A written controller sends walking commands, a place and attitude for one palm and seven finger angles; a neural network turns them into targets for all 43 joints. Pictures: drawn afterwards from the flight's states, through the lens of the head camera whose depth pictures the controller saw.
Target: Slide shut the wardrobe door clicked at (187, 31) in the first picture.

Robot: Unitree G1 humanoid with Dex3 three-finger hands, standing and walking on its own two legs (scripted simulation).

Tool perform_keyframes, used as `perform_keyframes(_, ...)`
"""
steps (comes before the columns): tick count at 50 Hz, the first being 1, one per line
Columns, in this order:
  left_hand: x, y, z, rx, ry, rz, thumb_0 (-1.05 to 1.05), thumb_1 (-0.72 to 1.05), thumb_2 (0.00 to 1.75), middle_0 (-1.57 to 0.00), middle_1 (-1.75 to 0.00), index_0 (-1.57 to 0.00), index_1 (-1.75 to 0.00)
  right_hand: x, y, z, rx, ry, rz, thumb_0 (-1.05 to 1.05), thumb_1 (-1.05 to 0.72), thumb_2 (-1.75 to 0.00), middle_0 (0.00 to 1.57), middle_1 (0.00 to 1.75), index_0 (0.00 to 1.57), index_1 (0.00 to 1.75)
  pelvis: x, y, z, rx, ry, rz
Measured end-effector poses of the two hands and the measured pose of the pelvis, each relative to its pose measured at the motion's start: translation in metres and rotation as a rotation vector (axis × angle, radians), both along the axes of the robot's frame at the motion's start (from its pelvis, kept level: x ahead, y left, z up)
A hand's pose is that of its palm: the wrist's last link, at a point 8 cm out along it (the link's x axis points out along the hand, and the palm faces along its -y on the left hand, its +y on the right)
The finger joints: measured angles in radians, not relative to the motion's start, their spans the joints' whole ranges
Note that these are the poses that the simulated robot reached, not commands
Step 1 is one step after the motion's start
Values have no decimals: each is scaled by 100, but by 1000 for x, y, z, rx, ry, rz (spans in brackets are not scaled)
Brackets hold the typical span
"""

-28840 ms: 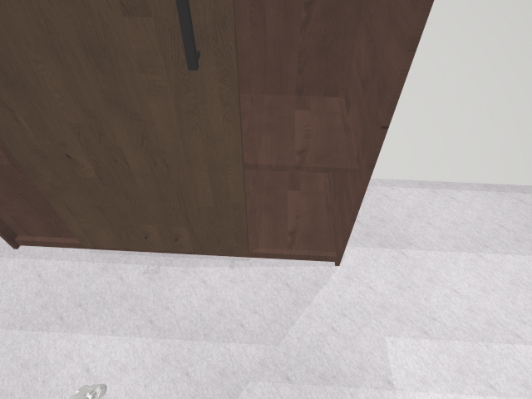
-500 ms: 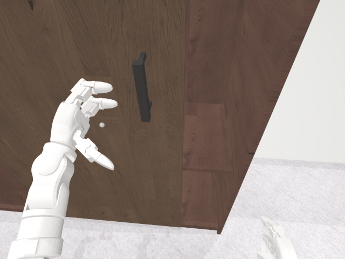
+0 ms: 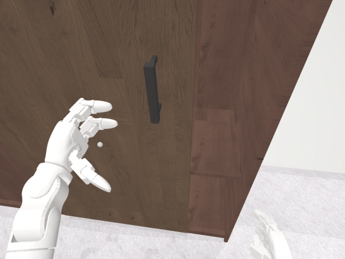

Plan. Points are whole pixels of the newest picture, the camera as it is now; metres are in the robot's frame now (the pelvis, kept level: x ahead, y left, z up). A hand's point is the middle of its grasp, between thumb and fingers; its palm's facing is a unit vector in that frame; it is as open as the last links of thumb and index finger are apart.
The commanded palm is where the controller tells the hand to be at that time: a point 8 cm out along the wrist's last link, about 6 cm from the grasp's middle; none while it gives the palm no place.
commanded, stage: draw the hand back to the body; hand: left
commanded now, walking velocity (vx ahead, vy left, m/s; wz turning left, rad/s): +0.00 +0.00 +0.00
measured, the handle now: (154, 90) +0.42 +0.10 +0.21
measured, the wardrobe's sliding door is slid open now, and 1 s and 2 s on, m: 0.20 0.20 0.20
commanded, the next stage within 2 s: step back with the hand held close in 1.48 s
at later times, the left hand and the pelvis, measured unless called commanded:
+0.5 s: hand (70, 161) +0.22 +0.22 +0.18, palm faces +0.20 -0.95 -0.22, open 14.3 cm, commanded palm +0.18 +0.26 +0.19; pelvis -0.01 +0.00 +0.00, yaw +0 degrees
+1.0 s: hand (45, 175) +0.20 +0.26 +0.16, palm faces +0.37 -0.85 -0.37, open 9.8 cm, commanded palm +0.15 +0.31 +0.18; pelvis +0.00 +0.02 +0.00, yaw -2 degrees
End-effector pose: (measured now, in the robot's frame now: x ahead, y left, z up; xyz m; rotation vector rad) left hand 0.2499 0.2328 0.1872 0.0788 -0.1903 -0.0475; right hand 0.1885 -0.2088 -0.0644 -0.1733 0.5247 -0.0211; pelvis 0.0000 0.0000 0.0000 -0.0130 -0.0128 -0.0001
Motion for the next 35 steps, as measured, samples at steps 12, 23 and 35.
perform_keyframes(12, -21, 11, 5, -29, 80, 47, -1, -55, 20, -25, -115, -25, -115, 13, 8, 15, 17, -71, 14, 2, -90, -90, 20, 30, 20, 30, 0, 4, 1, 2, -23, -2)
perform_keyframes(23, -49, 29, 2, 79, 55, 169, -1, -49, 23, -25, -111, -25, -111, 1, 5, 14, -20, -55, 23, 2, -90, -90, 20, 30, 20, 30, -8, 3, 0, -2, -40, 3)
perform_keyframes(35, -77, 47, -8, 249, -75, 377, -1, -14, 40, -24, -91, -24, -90, -45, -5, -14, -54, 154, -29, 2, -90, -90, 20, 30, 20, 30, -14, 7, 3, -4, -44, -12)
